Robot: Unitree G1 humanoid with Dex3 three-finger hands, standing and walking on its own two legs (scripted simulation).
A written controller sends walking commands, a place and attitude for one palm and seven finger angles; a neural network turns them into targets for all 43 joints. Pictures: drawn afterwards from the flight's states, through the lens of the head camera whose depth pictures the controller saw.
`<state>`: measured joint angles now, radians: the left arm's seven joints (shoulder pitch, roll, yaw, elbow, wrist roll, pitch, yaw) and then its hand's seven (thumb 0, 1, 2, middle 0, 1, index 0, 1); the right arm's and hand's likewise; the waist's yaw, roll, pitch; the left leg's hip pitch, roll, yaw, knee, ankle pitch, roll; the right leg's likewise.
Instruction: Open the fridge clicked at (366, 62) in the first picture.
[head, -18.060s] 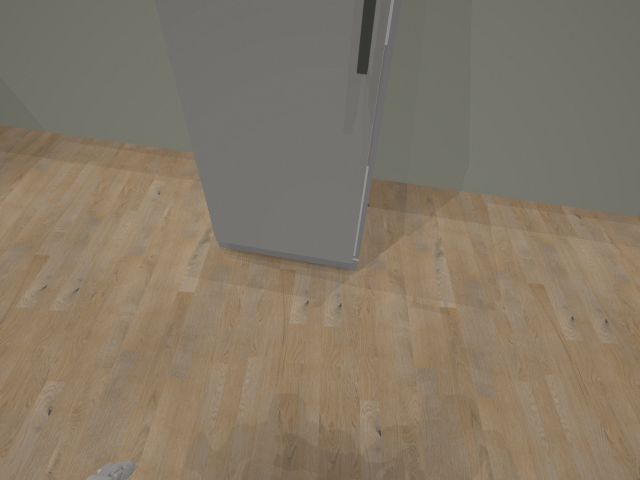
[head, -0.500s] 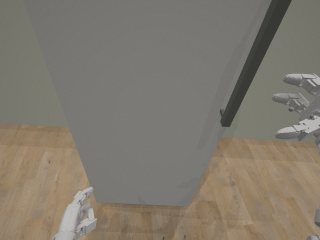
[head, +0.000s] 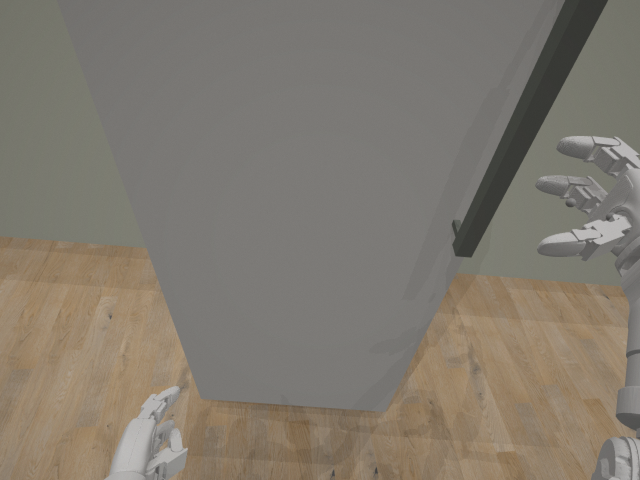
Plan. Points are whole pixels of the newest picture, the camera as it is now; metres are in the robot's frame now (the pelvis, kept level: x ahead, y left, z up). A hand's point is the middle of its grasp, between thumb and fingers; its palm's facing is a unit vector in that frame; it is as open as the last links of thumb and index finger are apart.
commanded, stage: move the hooked fingers beside the handle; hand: right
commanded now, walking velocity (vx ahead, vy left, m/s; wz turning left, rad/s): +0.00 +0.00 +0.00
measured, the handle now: (507, 137) +0.45 -0.18 +0.25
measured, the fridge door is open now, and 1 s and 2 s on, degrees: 0 0 0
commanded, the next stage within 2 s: feel for the door with the fingertips in 1.10 s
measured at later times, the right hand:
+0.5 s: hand (558, 191) +0.39 -0.24 +0.22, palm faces +0.06 +1.00 -0.03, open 14.0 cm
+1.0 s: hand (546, 189) +0.39 -0.22 +0.23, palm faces +0.03 +1.00 -0.04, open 14.0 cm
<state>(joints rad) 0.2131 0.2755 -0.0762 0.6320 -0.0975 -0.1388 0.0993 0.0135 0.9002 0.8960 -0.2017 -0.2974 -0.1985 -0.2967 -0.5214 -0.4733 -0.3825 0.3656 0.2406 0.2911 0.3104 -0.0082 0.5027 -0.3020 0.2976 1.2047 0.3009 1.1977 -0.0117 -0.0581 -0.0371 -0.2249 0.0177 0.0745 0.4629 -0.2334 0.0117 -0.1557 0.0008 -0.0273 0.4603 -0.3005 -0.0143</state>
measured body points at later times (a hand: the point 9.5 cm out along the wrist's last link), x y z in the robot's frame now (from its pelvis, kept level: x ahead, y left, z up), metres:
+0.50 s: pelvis +0.00 +0.00 +0.00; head -0.01 +0.02 +0.45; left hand +0.14 +0.25 -0.09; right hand +0.38 -0.29 +0.22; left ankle +0.01 +0.11 -0.74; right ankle -0.03 -0.11 -0.74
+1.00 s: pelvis +0.00 +0.00 +0.00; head -0.01 +0.02 +0.45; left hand +0.16 +0.24 -0.09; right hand +0.38 -0.27 +0.23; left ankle +0.01 +0.11 -0.74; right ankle -0.03 -0.11 -0.74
